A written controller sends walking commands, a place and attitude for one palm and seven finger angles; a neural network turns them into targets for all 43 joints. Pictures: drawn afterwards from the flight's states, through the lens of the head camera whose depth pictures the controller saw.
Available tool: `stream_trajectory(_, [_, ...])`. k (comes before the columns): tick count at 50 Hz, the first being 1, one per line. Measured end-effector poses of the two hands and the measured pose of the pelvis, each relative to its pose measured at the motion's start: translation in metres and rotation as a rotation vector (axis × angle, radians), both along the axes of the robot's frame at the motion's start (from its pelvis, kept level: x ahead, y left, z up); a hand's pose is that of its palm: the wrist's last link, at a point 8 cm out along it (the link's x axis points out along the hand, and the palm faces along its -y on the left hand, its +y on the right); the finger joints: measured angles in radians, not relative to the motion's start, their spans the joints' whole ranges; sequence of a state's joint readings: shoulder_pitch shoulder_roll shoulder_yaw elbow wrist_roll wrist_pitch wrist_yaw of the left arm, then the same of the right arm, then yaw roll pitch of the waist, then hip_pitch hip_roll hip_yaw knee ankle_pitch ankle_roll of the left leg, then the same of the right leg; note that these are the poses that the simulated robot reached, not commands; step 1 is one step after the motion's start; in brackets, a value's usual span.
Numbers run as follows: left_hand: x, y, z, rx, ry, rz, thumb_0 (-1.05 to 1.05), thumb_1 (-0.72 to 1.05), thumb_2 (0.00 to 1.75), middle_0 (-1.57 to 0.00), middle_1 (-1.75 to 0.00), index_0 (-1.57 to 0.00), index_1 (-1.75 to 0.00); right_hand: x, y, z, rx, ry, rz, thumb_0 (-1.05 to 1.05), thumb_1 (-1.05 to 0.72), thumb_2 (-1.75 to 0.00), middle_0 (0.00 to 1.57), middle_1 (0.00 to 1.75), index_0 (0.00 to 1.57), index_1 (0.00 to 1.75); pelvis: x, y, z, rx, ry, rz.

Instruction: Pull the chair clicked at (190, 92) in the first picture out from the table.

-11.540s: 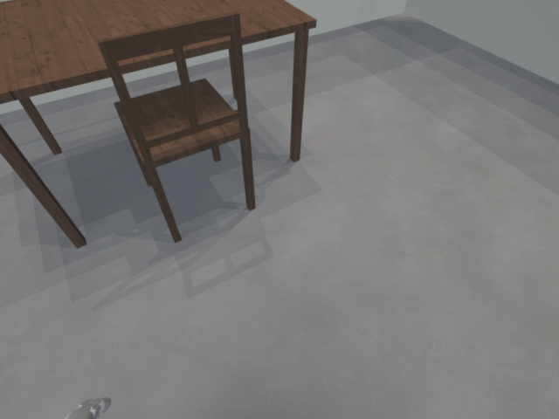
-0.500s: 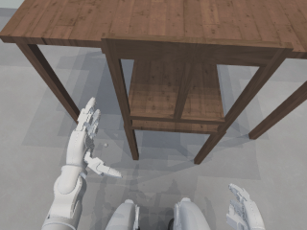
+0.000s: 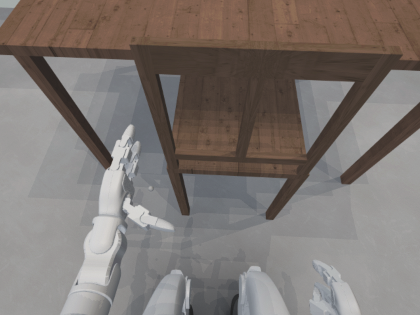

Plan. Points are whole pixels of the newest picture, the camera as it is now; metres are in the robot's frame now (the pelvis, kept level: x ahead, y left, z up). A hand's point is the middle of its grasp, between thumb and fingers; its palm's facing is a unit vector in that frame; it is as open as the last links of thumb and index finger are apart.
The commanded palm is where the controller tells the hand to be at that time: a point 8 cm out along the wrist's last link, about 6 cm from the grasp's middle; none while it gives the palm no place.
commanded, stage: aim the fingers beside a spindle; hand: left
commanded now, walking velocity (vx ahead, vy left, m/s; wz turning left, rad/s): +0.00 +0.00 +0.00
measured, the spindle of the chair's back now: (247, 122) +0.49 -0.06 +0.02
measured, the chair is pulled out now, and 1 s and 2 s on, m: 0.00 0.00 0.00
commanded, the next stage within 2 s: push the fingers through the gap in 0.32 s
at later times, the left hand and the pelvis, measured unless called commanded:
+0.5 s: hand (151, 191) +0.33 +0.12 +0.02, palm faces -0.06 -1.00 -0.02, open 17.0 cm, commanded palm +0.33 +0.17 +0.02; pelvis +0.00 +0.00 +0.00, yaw +0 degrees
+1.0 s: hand (156, 165) +0.38 +0.11 +0.02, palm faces -0.04 -1.00 -0.04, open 17.0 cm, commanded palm +0.37 +0.17 +0.02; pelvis +0.00 +0.00 +0.00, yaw +0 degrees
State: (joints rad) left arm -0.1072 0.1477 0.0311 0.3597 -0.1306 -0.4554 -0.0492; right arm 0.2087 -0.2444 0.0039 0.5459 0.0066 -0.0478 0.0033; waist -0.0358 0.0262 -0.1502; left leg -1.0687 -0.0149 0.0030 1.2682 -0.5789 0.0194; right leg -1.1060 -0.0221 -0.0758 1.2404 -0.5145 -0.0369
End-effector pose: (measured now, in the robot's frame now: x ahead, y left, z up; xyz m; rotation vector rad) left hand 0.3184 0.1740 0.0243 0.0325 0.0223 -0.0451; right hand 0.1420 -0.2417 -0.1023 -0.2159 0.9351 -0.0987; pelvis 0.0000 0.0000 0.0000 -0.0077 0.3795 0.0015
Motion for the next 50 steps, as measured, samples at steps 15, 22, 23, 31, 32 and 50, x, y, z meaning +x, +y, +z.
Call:
stream_trajectory(15, [0.003, -0.006, -0.002, -0.007, 0.0, -0.008, -0.02, -0.5, 0.31, -0.06, -0.08, -0.06, -0.08, 0.01, -0.001, 0.004, -0.012, -0.017, 0.002, 0.01, -0.9, -0.9, 0.2, 0.3, 0.2, 0.3, 0.002, 0.001, 0.0, 0.0, 0.003, -0.002])
stream_trajectory(22, [-0.004, 0.001, -0.001, -0.01, 0.002, -0.001, -0.02, -0.5, 0.31, -0.06, -0.08, -0.06, -0.08, 0.014, 0.003, 0.006, -0.005, -0.021, 0.01, 0.01, -0.9, -0.9, 0.2, 0.3, 0.2, 0.3, 0.004, 0.002, 0.002, -0.005, 0.001, 0.003])
stream_trajectory(23, [-0.004, 0.0, -0.001, -0.01, 0.002, -0.005, -0.02, -0.5, 0.31, -0.06, -0.08, -0.06, -0.08, 0.014, 0.003, 0.006, -0.006, -0.021, 0.012, 0.01, -0.9, -0.9, 0.2, 0.3, 0.2, 0.3, 0.004, 0.002, 0.002, -0.005, 0.001, 0.004])
stream_trajectory(31, [0.013, -0.006, -0.003, -0.006, -0.014, -0.022, -0.02, -0.5, 0.3, -0.06, -0.08, -0.06, -0.08, 0.014, 0.003, 0.0, -0.02, -0.012, 0.017, 0.0, -0.9, -0.9, 0.2, 0.3, 0.2, 0.3, 0.002, 0.004, -0.003, -0.009, 0.01, 0.008])
stream_trajectory(32, [0.016, -0.006, -0.003, -0.006, -0.017, -0.021, -0.02, -0.5, 0.3, -0.06, -0.08, -0.06, -0.08, 0.013, 0.003, -0.001, -0.019, -0.01, 0.014, 0.0, -0.9, -0.9, 0.2, 0.3, 0.2, 0.3, 0.001, 0.004, -0.003, -0.008, 0.01, 0.007])
stream_trajectory(50, [0.045, -0.005, 0.0, 0.004, -0.019, 0.008, -0.02, -0.5, 0.3, -0.06, -0.08, -0.06, -0.08, -0.023, -0.005, -0.004, -0.025, 0.088, -0.038, 0.0, -0.9, -0.9, 0.2, 0.3, 0.2, 0.3, 0.0, 0.003, 0.0, -0.005, 0.016, -0.003])
